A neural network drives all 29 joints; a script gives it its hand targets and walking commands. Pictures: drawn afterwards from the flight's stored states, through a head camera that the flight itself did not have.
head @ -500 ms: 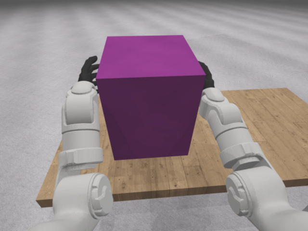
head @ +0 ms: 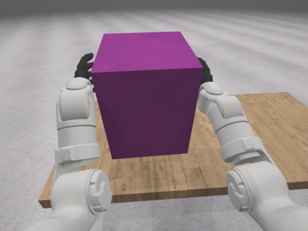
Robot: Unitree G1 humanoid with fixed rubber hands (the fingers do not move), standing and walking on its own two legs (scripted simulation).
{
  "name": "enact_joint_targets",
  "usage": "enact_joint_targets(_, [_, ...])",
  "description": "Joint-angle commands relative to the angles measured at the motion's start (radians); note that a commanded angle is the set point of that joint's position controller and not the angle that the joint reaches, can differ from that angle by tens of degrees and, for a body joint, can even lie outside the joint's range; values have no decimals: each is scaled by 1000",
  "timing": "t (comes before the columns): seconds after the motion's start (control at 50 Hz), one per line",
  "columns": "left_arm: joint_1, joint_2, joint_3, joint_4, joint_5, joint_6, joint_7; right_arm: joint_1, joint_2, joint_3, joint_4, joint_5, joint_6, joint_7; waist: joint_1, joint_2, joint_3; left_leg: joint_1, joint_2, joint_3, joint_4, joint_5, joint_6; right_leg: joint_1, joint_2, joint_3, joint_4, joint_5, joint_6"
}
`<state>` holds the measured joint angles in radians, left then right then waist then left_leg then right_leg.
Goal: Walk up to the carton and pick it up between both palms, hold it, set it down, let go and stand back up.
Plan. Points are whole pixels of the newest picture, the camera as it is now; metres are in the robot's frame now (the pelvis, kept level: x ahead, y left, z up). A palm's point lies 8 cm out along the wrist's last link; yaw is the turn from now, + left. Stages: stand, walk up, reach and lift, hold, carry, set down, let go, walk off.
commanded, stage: hold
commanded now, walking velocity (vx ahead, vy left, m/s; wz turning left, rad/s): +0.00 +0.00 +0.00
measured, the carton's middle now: (146, 94) +0.40 +0.00 +0.23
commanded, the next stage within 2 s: none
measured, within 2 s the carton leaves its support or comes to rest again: neither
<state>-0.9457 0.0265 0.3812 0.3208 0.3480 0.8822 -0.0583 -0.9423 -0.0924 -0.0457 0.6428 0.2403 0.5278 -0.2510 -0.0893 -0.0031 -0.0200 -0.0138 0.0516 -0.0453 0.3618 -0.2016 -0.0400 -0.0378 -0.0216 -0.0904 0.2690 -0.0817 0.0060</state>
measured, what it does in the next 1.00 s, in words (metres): stands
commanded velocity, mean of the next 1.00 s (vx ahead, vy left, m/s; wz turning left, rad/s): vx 0.00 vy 0.00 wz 0.00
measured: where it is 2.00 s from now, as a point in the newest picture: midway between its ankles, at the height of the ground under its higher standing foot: outside the picture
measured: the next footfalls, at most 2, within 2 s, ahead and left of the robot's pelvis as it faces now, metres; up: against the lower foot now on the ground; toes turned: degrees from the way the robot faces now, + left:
none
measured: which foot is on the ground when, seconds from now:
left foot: down 0.00-1.00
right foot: down 0.00-1.00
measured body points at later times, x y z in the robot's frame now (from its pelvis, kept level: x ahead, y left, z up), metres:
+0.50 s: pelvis +0.00 -0.01 +0.00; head -0.08 +0.00 +0.44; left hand +0.39 +0.15 +0.30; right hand +0.38 -0.15 +0.28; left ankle +0.01 +0.15 -0.75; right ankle +0.05 -0.13 -0.75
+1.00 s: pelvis +0.00 -0.01 +0.00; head -0.08 +0.00 +0.44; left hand +0.39 +0.15 +0.30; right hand +0.39 -0.15 +0.28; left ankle +0.01 +0.15 -0.75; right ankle +0.05 -0.13 -0.75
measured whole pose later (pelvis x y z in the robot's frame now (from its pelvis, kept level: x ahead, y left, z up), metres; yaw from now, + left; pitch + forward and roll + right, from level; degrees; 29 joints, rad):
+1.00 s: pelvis +0.00 -0.01 +0.00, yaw +1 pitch -7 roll -1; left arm -0.97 0.06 0.40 0.31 0.35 0.94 -0.11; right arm -0.98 -0.10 -0.02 0.59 0.28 0.67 -0.30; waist -0.09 0.01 -0.07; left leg -0.03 0.06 -0.06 0.36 -0.20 -0.05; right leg -0.06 -0.01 -0.10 0.27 -0.09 -0.01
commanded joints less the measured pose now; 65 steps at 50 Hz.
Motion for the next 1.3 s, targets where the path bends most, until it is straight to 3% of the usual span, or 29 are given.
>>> enact_joint_targets(0.0, [-681, -499, -341, -57, -185, -74, -174, -900, 551, 245, -296, 144, -41, 147, -1, 26, -387, -229, -107, 68, -106, 105, 39, 360, 98, 35, 36, 56, 18])
enact_joint_targets(0.02, [-707, -489, -325, -53, -180, -81, -172, -902, 562, 247, -285, 135, -35, 147, 1, 11, -399, -243, -106, 68, -114, 73, 48, 369, 96, 31, 35, 45, 19])
enact_joint_targets(0.06, [-715, -520, -359, -77, -198, -78, -172, -914, 555, 237, -315, 145, -37, 143, -13, 62, -431, -238, -107, 66, -108, 111, 33, 378, 103, 33, 40, 73, 10])
enact_joint_targets(0.1, [-683, -508, -336, -44, -180, -64, -176, -905, 535, 237, -292, 157, -22, 135, -13, 44, -408, -227, -111, 67, -96, 140, 26, 390, 100, 40, 33, 93, 12])
enact_joint_targets(0.16, [-678, -473, -285, 22, -161, -52, -201, -913, 541, 220, -261, 139, -2, 134, 2, 31, -349, -290, -109, 66, -128, 36, 45, 372, 95, 40, 26, 15, 18])
enact_joint_targets(0.26, [-728, -487, -333, -86, -207, -60, -190, -952, 562, 273, -378, 207, 6, 119, 1, 40, -456, -236, -122, 60, -77, 195, 26, 413, 102, 51, 45, 152, 22])
enact_joint_targets(0.3, [-691, -478, -309, -61, -190, -46, -200, -917, 561, 271, -343, 197, 26, 114, 5, 9, -417, -222, -118, 63, -85, 182, 28, 395, 105, 46, 32, 131, 18])
enact_joint_targets(0.36, [-662, -471, -311, -69, -191, -33, -212, -857, 540, 256, -308, 186, 46, 111, -14, 35, -383, -239, -114, 64, -107, 150, 25, 394, 108, 44, 30, 114, 17])
enact_joint_targets(0.4, [-668, -470, -299, -65, -179, -25, -221, -908, 548, 268, -365, 204, 45, 109, 14, 21, -371, -254, -115, 67, -101, 146, 32, 404, 107, 51, 31, 106, 19])
enact_joint_targets(0.48, [-703, -480, -347, -98, -207, -30, -213, -919, 538, 255, -385, 204, 50, 106, -18, 50, -406, -248, -112, 57, -94, 150, 20, 395, 106, 45, 36, 123, 20])
enact_joint_targets(0.5, [-697, -491, -338, -116, -209, -34, -212, -944, 564, 266, -423, 210, 41, 106, -1, 38, -456, -251, -112, 59, -88, 162, 24, 405, 104, 47, 39, 133, 17])
enact_joint_targets(0.52, [-700, -465, -308, -55, -192, -27, -213, -937, 540, 250, -368, 201, 60, 106, 0, 19, -384, -282, -114, 56, -108, 96, 34, 387, 105, 45, 29, 64, 24])
enact_joint_targets(0.56, [-704, -468, -313, -59, -184, -32, -215, -943, 551, 247, -371, 190, 60, 113, 5, 41, -391, -316, -105, 51, -134, 27, 45, 406, 102, 48, 36, 31, 21])
enact_joint_targets(0.58, [-721, -469, -298, -65, -188, -35, -211, -947, 569, 257, -375, 199, 60, 119, 28, 38, -388, -322, -106, 56, -131, 44, 45, 395, 106, 48, 47, 37, 24])
enact_joint_targets(0.6, [-690, -488, -322, -59, -193, -29, -214, -941, 537, 236, -373, 188, 58, 118, -1, 55, -407, -302, -104, 55, -120, 87, 29, 408, 107, 52, 39, 68, 10])
enact_joint_targets(0.64, [-734, -471, -332, -97, -212, -40, -206, -951, 556, 256, -374, 199, 56, 116, 8, 46, -463, -289, -109, 62, -105, 108, 26, 418, 99, 56, 51, 92, 17])
enact_joint_targets(0.68, [-725, -483, -354, -113, -221, -40, -206, -896, 539, 247, -346, 200, 64, 110, -17, 57, -455, -261, -112, 57, -95, 147, 19, 409, 106, 52, 48, 110, 16])
enact_joint_targets(0.74, [-696, -481, -338, -91, -207, -26, -215, -898, 524, 233, -336, 203, 71, 109, -14, 70, -415, -262, -107, 58, -101, 159, 16, 402, 105, 52, 43, 125, 13])
enact_joint_targets(0.8, [-697, -463, -309, -75, -198, -25, -217, -932, 541, 257, -379, 210, 73, 109, 5, 37, -415, -302, -111, 54, -112, 103, 31, 420, 108, 51, 39, 89, 20])
enact_joint_targets(0.9, [-693, -489, -348, -102, -213, -21, -220, -901, 524, 244, -374, 206, 73, 109, -25, 62, -418, -275, -111, 52, -101, 141, 13, 409, 113, 45, 47, 114, 15])
enact_joint_targets(0.96, [-695, -455, -291, -81, -178, -20, -221, -931, 545, 262, -370, 215, 80, 117, 26, 35, -396, -297, -107, 60, -112, 116, 31, 406, 108, 51, 48, 87, 18])
enact_joint_targets(1.04, [-668, -478, -338, -115, -202, -23, -210, -925, 536, 262, -416, 220, 68, 109, 9, 46, -467, -256, -115, 56, -89, 187, 15, 424, 108, 53, 44, 145, 15])
enact_joint_targets(1.06, [-672, -478, -327, -99, -200, -19, -210, -941, 540, 282, -426, 234, 70, 109, 21, 45, -456, -254, -113, 58, -82, 190, 15, 412, 110, 52, 47, 140, 13])
enact_joint_targets(1.08, [-703, -457, -327, -113, -198, -22, -209, -933, 544, 273, -391, 234, 76, 110, 24, 57, -437, -261, -115, 59, -86, 162, 17, 400, 106, 56, 47, 121, 22])
enact_joint_targets(1.1, [-719, -474, -342, -109, -210, -21, -213, -933, 542, 262, -381, 222, 77, 107, -1, 55, -431, -278, -111, 58, -101, 131, 16, 402, 109, 55, 45, 105, 20])
enact_joint_targets(1.12, [-687, -469, -312, -98, -196, -23, -213, -910, 560, 265, -376, 217, 83, 109, 19, 27, -421, -285, -107, 55, -107, 114, 29, 412, 110, 51, 43, 89, 22])
enact_joint_targets(1.14, [-704, -465, -310, -83, -186, -19, -216, -912, 536, 249, -336, 218, 85, 111, 18, 55, -399, -303, -102, 56, -114, 89, 33, 400, 111, 51, 50, 69, 19])
enact_joint_targets(1.18, [-674, -476, -320, -80, -196, -13, -223, -927, 536, 249, -397, 219, 75, 105, 8, 50, -425, -299, -107, 58, -107, 134, 25, 430, 108, 57, 47, 120, 17])
enact_joint_targets(1.28, [-701, -488, -328, -74, -204, -22, -229, -930, 539, 227, -372, 195, 81, 103, -14, 55, -423, -292, -102, 51, -109, 116, 19, 412, 108, 53, 42, 86, 11])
